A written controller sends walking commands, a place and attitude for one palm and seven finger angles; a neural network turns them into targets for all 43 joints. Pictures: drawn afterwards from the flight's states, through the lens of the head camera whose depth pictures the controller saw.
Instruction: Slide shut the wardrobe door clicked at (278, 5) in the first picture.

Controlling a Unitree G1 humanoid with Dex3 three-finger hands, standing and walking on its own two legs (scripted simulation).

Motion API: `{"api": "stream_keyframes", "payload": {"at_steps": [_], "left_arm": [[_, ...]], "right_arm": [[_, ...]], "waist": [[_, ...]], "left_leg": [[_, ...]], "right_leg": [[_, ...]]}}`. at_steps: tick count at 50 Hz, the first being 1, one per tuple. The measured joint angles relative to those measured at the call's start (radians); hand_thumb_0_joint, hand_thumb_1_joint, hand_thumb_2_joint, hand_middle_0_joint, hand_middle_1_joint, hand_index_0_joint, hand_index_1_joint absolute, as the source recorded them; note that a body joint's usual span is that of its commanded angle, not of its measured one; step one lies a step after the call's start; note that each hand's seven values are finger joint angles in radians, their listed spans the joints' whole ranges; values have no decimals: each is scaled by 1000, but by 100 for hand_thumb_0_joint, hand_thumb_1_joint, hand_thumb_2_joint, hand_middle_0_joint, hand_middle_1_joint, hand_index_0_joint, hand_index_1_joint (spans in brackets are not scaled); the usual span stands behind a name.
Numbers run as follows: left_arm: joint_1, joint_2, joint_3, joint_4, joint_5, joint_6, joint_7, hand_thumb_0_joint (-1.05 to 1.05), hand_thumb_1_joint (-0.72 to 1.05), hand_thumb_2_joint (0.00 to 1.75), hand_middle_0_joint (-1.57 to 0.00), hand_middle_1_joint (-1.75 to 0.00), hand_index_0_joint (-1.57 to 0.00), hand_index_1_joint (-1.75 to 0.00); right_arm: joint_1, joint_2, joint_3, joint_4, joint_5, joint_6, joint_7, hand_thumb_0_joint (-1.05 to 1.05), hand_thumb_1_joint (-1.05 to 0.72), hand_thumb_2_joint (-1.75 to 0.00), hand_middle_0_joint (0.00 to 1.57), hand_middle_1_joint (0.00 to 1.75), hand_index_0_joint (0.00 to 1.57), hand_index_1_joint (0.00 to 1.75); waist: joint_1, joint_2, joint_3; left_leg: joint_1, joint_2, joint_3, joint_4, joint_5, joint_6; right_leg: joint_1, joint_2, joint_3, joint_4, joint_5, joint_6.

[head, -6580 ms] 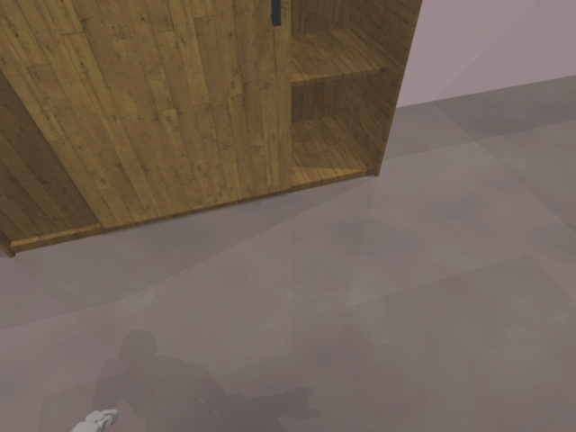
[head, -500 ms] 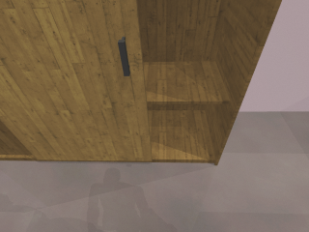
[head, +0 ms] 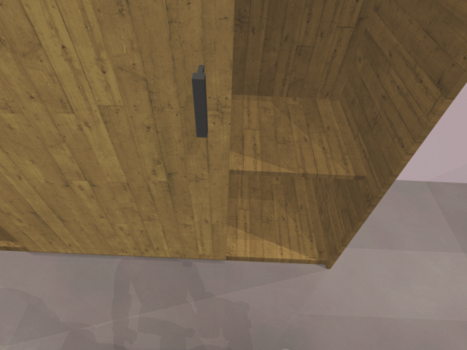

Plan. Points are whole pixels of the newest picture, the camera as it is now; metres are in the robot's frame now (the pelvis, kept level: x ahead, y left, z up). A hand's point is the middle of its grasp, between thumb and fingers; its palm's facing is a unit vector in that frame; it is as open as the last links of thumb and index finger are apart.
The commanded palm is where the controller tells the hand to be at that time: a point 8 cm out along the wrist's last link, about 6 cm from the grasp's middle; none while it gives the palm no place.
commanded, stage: take the last steps up to it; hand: left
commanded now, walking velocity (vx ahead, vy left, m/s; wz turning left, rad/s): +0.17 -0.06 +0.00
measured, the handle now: (201, 101) +0.56 +0.12 +0.12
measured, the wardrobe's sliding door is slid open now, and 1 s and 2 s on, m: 0.46 0.46 0.46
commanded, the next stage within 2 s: come to a stop and stand still in 0.06 s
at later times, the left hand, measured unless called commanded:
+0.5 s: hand (158, 339) +0.17 +0.16 -0.16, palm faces +0.06 -0.97 -0.25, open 7.3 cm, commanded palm none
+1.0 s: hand out of the picture +0.07 +0.22 -0.16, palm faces +0.01 -0.96 -0.27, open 7.4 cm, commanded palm none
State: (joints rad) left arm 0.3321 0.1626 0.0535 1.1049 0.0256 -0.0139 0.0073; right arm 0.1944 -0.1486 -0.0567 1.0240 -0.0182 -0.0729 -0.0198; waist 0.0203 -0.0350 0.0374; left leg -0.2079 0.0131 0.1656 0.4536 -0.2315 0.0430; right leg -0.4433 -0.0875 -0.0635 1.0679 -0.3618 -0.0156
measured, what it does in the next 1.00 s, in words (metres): steps on the spot: right foot, then left foot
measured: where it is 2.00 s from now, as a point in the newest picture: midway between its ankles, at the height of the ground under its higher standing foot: outside the picture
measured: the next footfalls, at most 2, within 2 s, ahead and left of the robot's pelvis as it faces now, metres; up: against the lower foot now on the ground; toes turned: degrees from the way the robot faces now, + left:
right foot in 0.22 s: +0.18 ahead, -0.13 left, +0.00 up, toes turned -6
left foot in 0.62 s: +0.12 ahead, +0.12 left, +0.00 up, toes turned +3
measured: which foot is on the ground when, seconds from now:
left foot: down 0.00-0.24, up 0.26-0.60, down 0.62-1.00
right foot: up 0.00-0.20, down 0.22-0.66, up 0.68-0.94, down 0.96-1.00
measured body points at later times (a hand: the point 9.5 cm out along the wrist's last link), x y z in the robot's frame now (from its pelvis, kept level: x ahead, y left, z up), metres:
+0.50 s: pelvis +0.09 -0.03 +0.00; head +0.13 -0.04 +0.45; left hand +0.17 +0.21 -0.14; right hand +0.12 -0.26 -0.17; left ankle +0.07 +0.10 -0.69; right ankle +0.15 -0.13 -0.74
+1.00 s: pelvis +0.07 +0.02 -0.01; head +0.07 -0.01 +0.44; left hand +0.07 +0.27 -0.14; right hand +0.10 -0.22 -0.17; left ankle +0.08 +0.11 -0.74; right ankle +0.07 -0.07 -0.74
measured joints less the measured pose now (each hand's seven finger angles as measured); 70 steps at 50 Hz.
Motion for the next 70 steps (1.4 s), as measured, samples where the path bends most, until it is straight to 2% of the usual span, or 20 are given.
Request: {"api": "stream_keyframes", "payload": {"at_steps": [4, 8, 11, 13, 15, 19, 24, 27, 30, 31, 32, 35, 38, 40, 46, 49, 53, 56, 60, 70], "left_arm": [[-80, 15, 3, -63, 2, -1, -4, 1, 91, 89, -20, -30, -19, -30], [-139, 15, -1, -98, 2, -2, -9, 1, 91, 89, -20, -30, -19, -30], [-152, 18, -8, -112, 3, -20, -9, 1, 91, 89, -20, -30, -19, -30], [-168, 0, -18, -99, 0, -33, 2, 1, 91, 89, -20, -30, -19, -30], [-180, -16, -33, -88, -5, -35, 8, 1, 91, 89, -20, -30, -19, -30], [-204, -35, -34, -83, -7, -14, 30, 0, 91, 89, -20, -30, -20, -30], [-212, -19, -21, -98, 1, 16, 36, 0, 92, 89, -21, -30, -20, -30], [-200, 1, -14, -99, 6, 31, 36, 0, 92, 89, -21, -30, -20, -30], [-175, 24, -12, -94, 5, 40, 43, 0, 91, 89, -20, -30, -20, -30], [-157, 27, -20, -96, 1, 43, 49, 0, 91, 89, -20, -30, -20, -30], [-144, 32, -26, -95, -4, 47, 52, 0, 91, 89, -20, -30, -20, -30], [-86, 37, -30, -104, 3, 71, 36, 1, 91, 89, -20, -30, -20, -30], [-36, 44, -26, -117, 12, 78, 10, 1, 91, 89, -20, -30, -20, -30], [-13, 48, -23, -124, 12, 75, -1, 1, 90, 89, -20, -30, -20, -30], [17, 32, -24, -135, 10, 67, -14, 1, 90, 89, -20, -30, -19, -30], [21, 22, -30, -137, 9, 46, -6, 1, 90, 89, -20, -30, -19, -30], [14, -10, -53, -108, 0, 28, 7, 1, 90, 89, -20, -30, -19, -30], [0, -23, -65, -86, -8, 18, 12, 1, 90, 89, -20, -30, -19, -30], [-27, -13, -69, -50, -12, 17, 22, 2, 94, 89, -20, -30, -20, -30], [-57, -7, -78, -22, -19, -7, 29, 2, 93, 89, -20, -30, -20, -30]], "right_arm": [[46, -11, 7, 24, -4, 15, 7, -2, -93, -90, 20, 30, 20, 30], [87, -12, 7, 49, -9, 33, 14, -1, -92, -90, 20, 30, 20, 30], [122, -8, 10, 68, -6, 45, 14, 0, -91, -90, 20, 30, 20, 30], [121, -17, 14, 86, 2, 57, 11, 0, -91, -90, 20, 30, 20, 30], [111, -21, 16, 95, 10, 73, 3, 0, -91, -90, 20, 29, 20, 30], [79, -17, 13, 88, 21, 99, -6, 0, -91, -90, 20, 29, 20, 30], [22, -28, -2, 49, 15, 127, 1, 0, -91, -90, 20, 29, 20, 30], [-8, -34, -6, 18, 14, 126, 7, 0, -91, -90, 20, 29, 20, 30], [-11, -39, -2, -13, 15, 109, 12, 0, -91, -90, 20, 29, 20, 30], [1, -47, 0, -33, 14, 101, 13, 0, -91, -90, 20, 29, 20, 30], [11, -50, 0, -47, 9, 95, 11, 0, -91, -90, 20, 29, 20, 30], [42, -55, 14, -87, -11, 100, 11, 0, -91, -90, 20, 29, 20, 30], [62, -54, 30, -111, -19, 95, 8, 0, -91, -90, 20, 29, 20, 30], [73, -53, 38, -116, -21, 87, 8, 0, -90, -90, 20, 29, 20, 30], [95, -65, 41, -105, -24, 78, 2, 0, -90, -90, 20, 30, 20, 30], [105, -72, 39, -84, -15, 83, 2, 0, -90, -90, 20, 30, 21, 30], [115, -75, 40, -35, -6, 95, 3, 0, -90, -90, 20, 30, 20, 30], [132, -57, 50, 1, -3, 85, 4, 0, -91, -90, 20, 29, 20, 30], [150, -27, 66, 47, 0, 66, 4, 0, -91, -90, 20, 29, 20, 30], [126, 2, 82, 106, 8, 55, 0, 0, -90, -90, 20, 29, 20, 30]], "waist": [[-9, 8, -17], [-31, 26, -10], [-40, 32, -7], [-49, 71, 8], [-55, 88, 21], [-44, 74, 46], [-20, 60, 66], [-13, 48, 68], [-15, 36, 50], [-23, 48, 33], [-27, 46, 23], [-21, 48, -21], [-21, 54, -50], [-15, 58, -60], [-15, 88, -58], [-13, 87, -53], [-32, 107, -49], [-44, 87, -47], [-43, 59, -44], [-36, 63, -21]], "left_leg": [[65, -11, 0, -64, -2, -7], [106, -6, -6, -53, -46, -27], [107, 8, -8, 36, -126, -54], [71, 37, -46, 146, -208, -56], [19, 35, -92, 251, -288, -62], [-77, 10, -130, 380, -312, -76], [-161, -4, -141, 447, -258, -92], [-160, -2, -140, 401, -230, -93], [-92, 11, -123, 221, -135, -87], [-64, 21, -118, 148, -94, -76], [-64, 14, -113, 148, -65, -52], [-58, -2, -90, 172, -90, -8], [-47, -15, -72, 134, -75, 8], [-45, -22, -63, 105, -57, 14], [-65, -23, -52, 71, -28, 16], [-99, -21, -46, 116, -46, 4], [-99, -8, -82, 136, -101, -16], [-69, -6, -92, 91, -25, -16], [-28, -9, -86, 37, -24, -18], [23, -14, -93, -37, 4, -29]], "right_leg": [[-34, -15, -4, -184, 57, 10], [3, -7, -10, -351, 89, 10], [85, 10, -21, -500, 200, 3], [92, 37, -41, -469, 170, -16], [110, 48, -59, -478, 132, -31], [143, 41, -65, -534, 148, -35], [148, 27, -61, -569, 177, -24], [137, 21, -55, -572, 191, -12], [116, 17, -50, -542, 188, 8], [102, 19, -55, -514, 177, 17], [93, 10, -52, -483, 158, 21], [72, 23, 1, -384, 34, 2], [26, 55, 42, -208, 0, -9], [16, 68, 43, -161, -2, -10], [86, 90, 30, -319, -43, -13], [149, 98, 48, -493, 68, -25], [167, 119, 28, -511, 73, -33], [194, 124, 21, -534, 73, -35], [224, 124, 28, -572, 84, -36], [269, 123, 23, -628, 99, -43]]}}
